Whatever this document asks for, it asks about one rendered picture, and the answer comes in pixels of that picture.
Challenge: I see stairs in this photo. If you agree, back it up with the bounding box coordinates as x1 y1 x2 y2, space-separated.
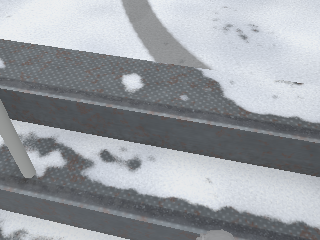
0 88 320 240

